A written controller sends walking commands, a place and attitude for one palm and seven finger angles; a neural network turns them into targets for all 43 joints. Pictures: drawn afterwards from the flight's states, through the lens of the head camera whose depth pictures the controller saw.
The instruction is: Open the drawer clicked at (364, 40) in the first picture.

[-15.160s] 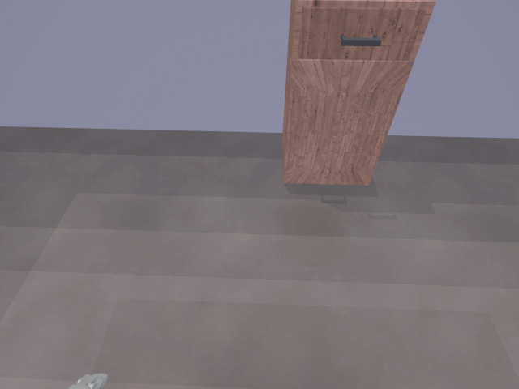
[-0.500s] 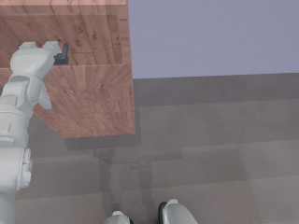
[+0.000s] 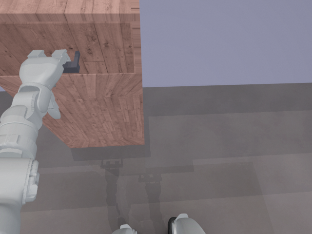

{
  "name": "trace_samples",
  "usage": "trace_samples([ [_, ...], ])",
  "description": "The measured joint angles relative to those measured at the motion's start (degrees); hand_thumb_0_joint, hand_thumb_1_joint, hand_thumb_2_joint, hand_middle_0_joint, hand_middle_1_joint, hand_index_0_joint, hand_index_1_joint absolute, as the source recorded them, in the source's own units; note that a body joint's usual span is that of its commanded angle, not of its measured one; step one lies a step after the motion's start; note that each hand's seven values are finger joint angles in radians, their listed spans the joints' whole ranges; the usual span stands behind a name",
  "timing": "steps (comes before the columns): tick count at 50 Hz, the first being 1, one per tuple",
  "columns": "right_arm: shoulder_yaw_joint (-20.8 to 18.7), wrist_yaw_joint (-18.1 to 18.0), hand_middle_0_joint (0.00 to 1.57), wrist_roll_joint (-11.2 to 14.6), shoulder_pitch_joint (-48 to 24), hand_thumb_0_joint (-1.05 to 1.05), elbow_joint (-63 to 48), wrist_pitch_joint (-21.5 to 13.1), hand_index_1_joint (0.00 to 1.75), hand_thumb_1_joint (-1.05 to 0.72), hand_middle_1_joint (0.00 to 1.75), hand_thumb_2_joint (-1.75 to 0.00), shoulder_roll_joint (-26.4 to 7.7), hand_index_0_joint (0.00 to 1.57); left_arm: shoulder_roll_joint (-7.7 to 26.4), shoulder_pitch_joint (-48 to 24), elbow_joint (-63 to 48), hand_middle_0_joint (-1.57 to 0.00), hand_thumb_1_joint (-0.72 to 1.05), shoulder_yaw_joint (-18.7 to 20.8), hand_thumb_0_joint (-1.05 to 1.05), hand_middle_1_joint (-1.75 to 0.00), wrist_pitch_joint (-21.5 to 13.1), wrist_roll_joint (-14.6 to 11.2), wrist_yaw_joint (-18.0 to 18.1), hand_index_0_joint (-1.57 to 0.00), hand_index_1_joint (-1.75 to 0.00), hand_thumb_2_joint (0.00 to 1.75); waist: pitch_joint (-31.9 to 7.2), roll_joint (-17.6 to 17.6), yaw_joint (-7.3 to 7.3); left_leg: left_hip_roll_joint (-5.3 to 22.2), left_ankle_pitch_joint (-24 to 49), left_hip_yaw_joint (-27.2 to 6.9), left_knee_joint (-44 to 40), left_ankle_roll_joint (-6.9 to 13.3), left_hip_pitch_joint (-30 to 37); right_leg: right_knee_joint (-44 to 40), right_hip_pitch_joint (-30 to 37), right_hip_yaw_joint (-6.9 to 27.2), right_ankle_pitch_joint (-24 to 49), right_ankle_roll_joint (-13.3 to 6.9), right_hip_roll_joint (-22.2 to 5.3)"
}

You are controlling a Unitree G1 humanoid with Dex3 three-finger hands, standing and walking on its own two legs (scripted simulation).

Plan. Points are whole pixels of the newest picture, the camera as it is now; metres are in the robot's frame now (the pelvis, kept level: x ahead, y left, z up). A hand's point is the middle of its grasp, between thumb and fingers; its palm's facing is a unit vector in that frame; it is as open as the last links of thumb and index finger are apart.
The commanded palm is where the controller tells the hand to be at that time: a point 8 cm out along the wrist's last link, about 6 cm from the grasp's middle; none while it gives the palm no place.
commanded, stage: close the thumb around the handle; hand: left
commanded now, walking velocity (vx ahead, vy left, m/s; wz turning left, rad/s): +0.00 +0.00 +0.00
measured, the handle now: (53, 61) +0.56 +0.26 +0.06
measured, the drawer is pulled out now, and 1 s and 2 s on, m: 0.00 0.00 0.04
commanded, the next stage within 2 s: pull the drawer open in 0.78 s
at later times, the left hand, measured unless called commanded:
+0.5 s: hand (52, 85) +0.49 +0.25 +0.04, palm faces -0.06 -0.05 -1.00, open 9.3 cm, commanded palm +0.47 +0.25 +0.08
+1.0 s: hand (53, 85) +0.49 +0.25 +0.04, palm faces -0.07 -0.04 -1.00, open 6.0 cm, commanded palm +0.47 +0.25 +0.08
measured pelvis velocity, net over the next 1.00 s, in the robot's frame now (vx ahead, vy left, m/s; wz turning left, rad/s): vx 0.01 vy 0.00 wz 0.00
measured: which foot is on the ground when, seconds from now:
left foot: down 0.00-1.00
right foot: down 0.00-1.00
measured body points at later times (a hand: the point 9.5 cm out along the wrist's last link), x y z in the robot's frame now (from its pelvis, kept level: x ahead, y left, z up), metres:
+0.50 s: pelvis +0.00 +0.00 +0.00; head +0.12 +0.00 +0.44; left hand +0.49 +0.25 +0.09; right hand +0.00 -0.28 -0.12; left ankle -0.04 +0.08 -0.70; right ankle +0.02 -0.13 -0.70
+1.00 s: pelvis +0.01 +0.00 +0.00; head +0.12 +0.00 +0.44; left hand +0.49 +0.25 +0.09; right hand +0.01 -0.28 -0.12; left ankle -0.04 +0.08 -0.70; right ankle +0.02 -0.13 -0.70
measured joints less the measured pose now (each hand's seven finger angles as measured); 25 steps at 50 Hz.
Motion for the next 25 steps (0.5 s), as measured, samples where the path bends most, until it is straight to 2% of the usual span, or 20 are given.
trace_samples([
  [6, -0.4, 0.3, 0.21, -0.1, -0.5, 0.0, 0.3, 0.2, 0.3, -0.9, 0.3, -0.9, -0.2, 0.21, -0.9, -0.2, -0.2, -0.27, -0.49, -0.6, 0.0, -1.2, 1.2, 0.4, 1.4, -0.31, -1.2, 0.3, -0.2, 0.0, 0.25, -0.1, -0.2, -0.4, 0.4, 0.0, -0.4, 0.3, -0.2, -0.3, -0.3, 0.0, -0.1],
  [11, -0.1, 0.2, 0.2, 0.0, -0.9, 0.0, 0.3, 0.4, 0.3, -0.9, 0.3, -0.9, -0.3, 0.21, -0.9, -0.6, 0.6, -0.28, -0.42, -0.7, 0.0, -1.21, 2.3, 0.3, 1.0, -0.32, -1.2, 0.33, -0.1, -0.1, 0.03, -0.1, -0.1, -0.3, 0.0, 0.0, 0.2, -0.2, 0.3, -0.3, -0.1, 0.0, 0.0],
  [18, 0.0, -0.2, 0.2, 0.1, -0.5, 0.0, -0.2, 0.5, 0.3, -0.9, 0.3, -0.9, -0.1, 0.21, 0.0, -0.2, 0.3, -0.29, -0.15, -0.1, 0.0, -1.24, 1.7, -0.1, -0.8, -0.34, -1.23, 0.45, 0.0, -0.1, -0.24, 0.1, 0.2, 0.0, -0.6, -0.1, 0.8, -0.7, 0.8, 0.1, 0.2, 0.0, 0.1],
  [25, -0.4, 0.0, 0.2, -0.1, 0.3, 0.0, 0.2, 0.6, 0.3, -0.9, 0.3, -0.9, -0.1, 0.21, 0.2, 1.1, -0.9, -0.29, 0.21, 0.6, 0.0, -1.25, 1.1, -0.2, -0.4, -0.34, -1.24, 0.6, 0.0, 0.0, -0.1, 0.2, 0.1, 0.2, -0.5, -0.1, 0.7, -0.6, 0.6, 0.2, 0.2, 0.0, 0.3],
])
